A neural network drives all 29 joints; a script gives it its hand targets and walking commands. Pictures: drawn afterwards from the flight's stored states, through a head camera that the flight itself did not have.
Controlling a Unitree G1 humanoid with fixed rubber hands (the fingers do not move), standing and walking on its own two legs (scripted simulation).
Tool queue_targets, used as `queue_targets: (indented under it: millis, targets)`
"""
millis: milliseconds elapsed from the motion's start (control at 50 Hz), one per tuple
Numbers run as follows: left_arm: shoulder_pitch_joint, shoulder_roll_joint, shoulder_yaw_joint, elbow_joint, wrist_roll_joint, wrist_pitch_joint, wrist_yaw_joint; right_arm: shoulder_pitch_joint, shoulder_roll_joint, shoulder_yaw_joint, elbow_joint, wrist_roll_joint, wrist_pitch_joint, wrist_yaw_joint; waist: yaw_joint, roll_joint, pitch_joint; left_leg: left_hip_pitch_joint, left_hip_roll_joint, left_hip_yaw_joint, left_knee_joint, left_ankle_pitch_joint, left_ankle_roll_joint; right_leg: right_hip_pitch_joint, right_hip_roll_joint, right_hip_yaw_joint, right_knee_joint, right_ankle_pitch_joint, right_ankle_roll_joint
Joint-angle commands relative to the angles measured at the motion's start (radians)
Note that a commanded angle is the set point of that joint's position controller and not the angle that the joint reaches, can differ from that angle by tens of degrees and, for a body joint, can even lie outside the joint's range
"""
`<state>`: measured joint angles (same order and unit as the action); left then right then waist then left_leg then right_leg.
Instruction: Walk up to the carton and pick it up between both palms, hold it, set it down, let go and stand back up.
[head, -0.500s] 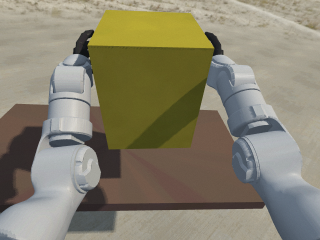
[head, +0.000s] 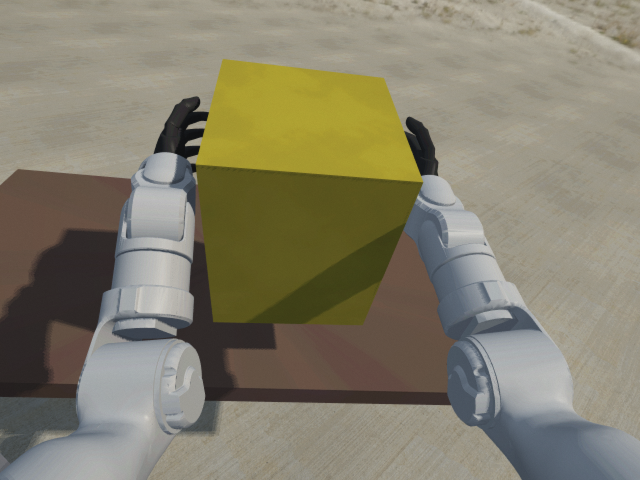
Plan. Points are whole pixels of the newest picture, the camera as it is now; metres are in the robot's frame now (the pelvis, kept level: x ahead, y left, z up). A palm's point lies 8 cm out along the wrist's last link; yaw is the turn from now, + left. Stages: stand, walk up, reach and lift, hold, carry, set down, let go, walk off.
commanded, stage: set down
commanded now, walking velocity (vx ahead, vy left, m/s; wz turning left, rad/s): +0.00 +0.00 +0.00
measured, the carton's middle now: (297, 201) +0.41 +0.01 +0.19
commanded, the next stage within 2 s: none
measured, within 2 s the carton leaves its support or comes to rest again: neither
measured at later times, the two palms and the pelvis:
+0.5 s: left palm (177, 184) +0.42 +0.15 +0.20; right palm (406, 199) +0.40 -0.14 +0.21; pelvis +0.01 +0.00 +0.00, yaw +0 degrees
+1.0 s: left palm (184, 198) +0.43 +0.15 +0.18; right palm (407, 213) +0.40 -0.14 +0.19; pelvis +0.01 +0.00 +0.00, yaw -2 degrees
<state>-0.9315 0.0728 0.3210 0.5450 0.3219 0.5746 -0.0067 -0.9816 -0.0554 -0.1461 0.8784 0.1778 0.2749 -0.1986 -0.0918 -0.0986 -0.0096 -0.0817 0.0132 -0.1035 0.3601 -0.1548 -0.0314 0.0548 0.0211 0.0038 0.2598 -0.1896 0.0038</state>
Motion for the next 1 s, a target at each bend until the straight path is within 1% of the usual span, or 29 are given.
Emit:
queue_targets:
  millis: [0,60,140,200,220,260,280,300,320,340,380,400,420,440,540,600,620,660,680,700,720,760,780,840,880,920,940,960,980]
  targets:
    - [-0.763,-0.56,-0.266,-0.011,-0.115,-0.095,-0.154,-0.869,0.484,0.12,-0.175,-0.036,-0.097,0.123,0.003,0.135,-0.404,0.226,-0.056,0.128,-0.049,0.125,-0.005,-0.077,0.037,-0.091,-0.044,0.088,0.052]
    - [-0.764,-0.572,-0.289,-0.017,-0.15,-0.127,-0.15,-0.929,0.508,0.146,-0.254,-0.034,-0.139,0.13,0.011,0.132,-0.534,0.266,-0.062,0.139,-0.015,0.221,-0.011,-0.04,0.036,-0.089,-0.021,0.203,0.067]
    - [-0.735,-0.549,-0.234,0.068,-0.138,-0.156,-0.139,-0.903,0.524,0.149,-0.179,-0.048,-0.135,0.131,0.031,0.091,-0.456,0.256,-0.064,0.129,-0.018,0.239,0.002,-0.056,0.039,-0.083,-0.022,0.218,0.067]
    - [-0.669,-0.52,-0.162,0.151,-0.072,-0.141,-0.155,-0.809,0.479,0.072,-0.086,-0.107,-0.122,0.135,-0.004,0.085,-0.323,0.212,-0.068,0.133,-0.057,0.156,0.012,-0.068,0.032,-0.09,-0.05,0.133,0.059]
    - [-0.671,-0.501,-0.147,0.138,-0.054,-0.141,-0.161,-0.85,0.5,0.096,-0.111,-0.097,-0.127,0.135,0.031,0.069,-0.38,0.219,-0.068,0.147,-0.056,0.168,0.027,-0.031,0.029,-0.084,-0.042,0.175,0.071]
    - [-0.631,-0.517,-0.159,0.167,-0.058,-0.153,-0.166,-0.81,0.49,0.074,-0.101,-0.105,-0.142,0.137,0.026,0.098,-0.338,0.196,-0.069,0.145,-0.049,0.215,0.008,-0.024,0.03,-0.086,-0.03,0.224,0.066]
    - [-0.672,-0.526,-0.186,0.133,-0.075,-0.155,-0.169,-0.792,0.468,0.06,-0.104,-0.1,-0.145,0.136,-0.01,0.119,-0.376,0.238,-0.063,0.142,-0.036,0.244,-0.004,-0.035,0.033,-0.096,-0.026,0.231,0.063]
    - [-0.695,-0.537,-0.191,0.068,-0.085,-0.174,-0.162,-0.782,0.5,0.07,-0.081,-0.101,-0.157,0.138,0.005,0.127,-0.411,0.275,-0.066,0.149,-0.035,0.277,-0.009,-0.027,0.04,-0.093,-0.026,0.239,0.064]
    - [-0.715,-0.545,-0.195,0.068,-0.081,-0.175,-0.159,-0.735,0.485,0.034,-0.029,-0.116,-0.156,0.143,-0.032,0.164,-0.387,0.306,-0.06,0.137,-0.028,0.313,-0.025,-0.061,0.038,-0.108,-0.033,0.213,0.055]
    - [-0.671,-0.579,-0.249,0.028,-0.099,-0.183,-0.155,-0.758,0.509,0.089,-0.142,-0.104,-0.186,0.142,-0.016,0.172,-0.472,0.335,-0.061,0.137,0.003,0.413,-0.032,-0.035,0.038,-0.102,-0.017,0.316,0.052]
    - [-0.717,-0.552,-0.246,0.035,-0.1,-0.192,-0.15,-0.776,0.496,0.067,-0.114,-0.123,-0.178,0.142,-0.021,0.173,-0.46,0.321,-0.064,0.139,0.004,0.36,-0.03,-0.029,0.03,-0.105,-0.02,0.261,0.061]
    - [-0.69,-0.563,-0.266,-0.014,-0.11,-0.201,-0.15,-0.745,0.538,0.115,-0.126,-0.096,-0.184,0.143,-0.008,0.167,-0.479,0.329,-0.069,0.136,0.017,0.431,-0.037,-0.011,0.031,-0.097,-0.002,0.337,0.066]
    - [-0.693,-0.563,-0.267,-0.004,-0.096,-0.198,-0.149,-0.722,0.526,0.114,-0.127,-0.106,-0.181,0.144,-0.024,0.171,-0.481,0.325,-0.065,0.13,0.014,0.411,-0.033,-0.003,0.029,-0.104,-0.004,0.322,0.064]
    - [-0.66,-0.588,-0.298,-0.024,-0.113,-0.205,-0.147,-0.764,0.539,0.158,-0.183,-0.092,-0.197,0.15,0.0,0.14,-0.532,0.334,-0.058,0.13,0.014,0.449,-0.036,0.016,0.038,-0.104,0.007,0.362,0.064]
    - [-0.686,-0.615,-0.338,-0.002,-0.131,-0.227,-0.133,-0.785,0.527,0.142,-0.203,-0.111,-0.213,0.155,-0.023,0.185,-0.537,0.36,-0.057,0.121,0.027,0.435,-0.048,-0.038,0.032,-0.113,-0.004,0.309,0.061]
    - [-0.639,-0.617,-0.283,0.092,-0.106,-0.221,-0.139,-0.815,0.532,0.132,-0.2,-0.131,-0.213,0.16,0.001,0.135,-0.448,0.28,-0.058,0.128,-0.004,0.344,-0.025,-0.043,0.035,-0.113,-0.011,0.271,0.065]
    - [-0.664,-0.581,-0.238,0.112,-0.099,-0.229,-0.144,-0.8,0.55,0.125,-0.165,-0.143,-0.202,0.163,0.034,0.114,-0.439,0.252,-0.058,0.144,-0.015,0.303,-0.013,-0.038,0.029,-0.103,-0.011,0.258,0.067]
    - [-0.634,-0.588,-0.239,0.107,-0.09,-0.232,-0.149,-0.764,0.531,0.123,-0.166,-0.146,-0.205,0.163,0.018,0.129,-0.476,0.28,-0.055,0.142,-0.01,0.336,-0.018,-0.022,0.029,-0.102,-0.002,0.309,0.065]
    - [-0.642,-0.61,-0.259,0.071,-0.106,-0.248,-0.141,-0.779,0.563,0.155,-0.203,-0.146,-0.218,0.17,0.038,0.113,-0.545,0.319,-0.051,0.138,-0.002,0.386,-0.024,-0.022,0.038,-0.1,0.001,0.336,0.063]
    - [-0.674,-0.59,-0.223,0.124,-0.105,-0.247,-0.142,-0.754,0.546,0.095,-0.131,-0.162,-0.202,0.169,0.013,0.111,-0.486,0.3,-0.055,0.146,-0.013,0.328,-0.019,-0.05,0.03,-0.102,-0.022,0.279,0.068]
    - [-0.696,-0.603,-0.257,0.091,-0.127,-0.264,-0.136,-0.796,0.549,0.12,-0.179,-0.155,-0.218,0.173,0.032,0.119,-0.532,0.289,-0.052,0.145,-0.011,0.342,-0.021,-0.048,0.031,-0.094,-0.006,0.299,0.068]
    - [-0.713,-0.589,-0.245,0.105,-0.104,-0.275,-0.135,-0.701,0.556,0.037,-0.069,-0.201,-0.212,0.178,0.001,0.168,-0.463,0.285,-0.058,0.148,-0.024,0.282,-0.035,-0.076,0.021,-0.1,-0.022,0.212,0.063]
    - [-0.668,-0.563,-0.19,0.172,-0.082,-0.271,-0.143,-0.69,0.554,0.032,-0.053,-0.208,-0.208,0.181,0.037,0.131,-0.405,0.23,-0.055,0.158,-0.04,0.246,-0.018,-0.063,0.016,-0.091,-0.024,0.218,0.064]
    - [-0.592,-0.505,-0.118,0.236,-0.057,-0.263,-0.164,-0.682,0.545,0.005,-0.049,-0.244,-0.196,0.186,0.043,0.075,-0.344,0.164,-0.061,0.175,-0.072,0.163,0.009,-0.04,0.017,-0.083,-0.024,0.181,0.073]
    - [-0.64,-0.547,-0.145,0.169,-0.047,-0.274,-0.164,-0.694,0.563,0.007,-0.092,-0.245,-0.221,0.194,0.034,0.119,-0.451,0.215,-0.058,0.171,-0.06,0.233,-0.004,-0.028,0.02,-0.107,-0.009,0.243,0.071]
    - [-0.676,-0.57,-0.174,0.134,-0.079,-0.305,-0.147,-0.713,0.585,0.029,-0.111,-0.247,-0.243,0.199,0.051,0.119,-0.519,0.268,-0.048,0.175,-0.035,0.33,-0.019,-0.045,0.03,-0.109,0.01,0.292,0.067]
    - [-0.684,-0.56,-0.188,0.157,-0.075,-0.303,-0.145,-0.7,0.553,-0.004,-0.087,-0.259,-0.241,0.199,0.018,0.163,-0.481,0.267,-0.051,0.172,-0.034,0.315,-0.025,-0.058,0.025,-0.111,-0.005,0.26,0.066]
    - [-0.713,-0.582,-0.221,0.11,-0.087,-0.315,-0.142,-0.687,0.565,0.005,-0.09,-0.264,-0.256,0.198,0.01,0.18,-0.506,0.281,-0.052,0.171,-0.017,0.365,-0.04,-0.058,0.029,-0.112,0.004,0.297,0.064]
    - [-0.714,-0.562,-0.202,0.129,-0.093,-0.317,-0.139,-0.717,0.56,-0.003,-0.102,-0.282,-0.257,0.201,0.015,0.124,-0.51,0.255,-0.048,0.169,-0.021,0.33,-0.021,-0.047,0.026,-0.111,0.006,0.285,0.066]
